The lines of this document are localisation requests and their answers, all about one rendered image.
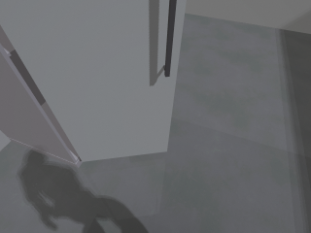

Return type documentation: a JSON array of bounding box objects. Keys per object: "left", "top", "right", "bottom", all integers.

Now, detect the handle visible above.
[{"left": 163, "top": 0, "right": 177, "bottom": 78}]

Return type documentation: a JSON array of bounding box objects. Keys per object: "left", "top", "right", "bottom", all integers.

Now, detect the fridge door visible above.
[{"left": 0, "top": 0, "right": 187, "bottom": 162}]

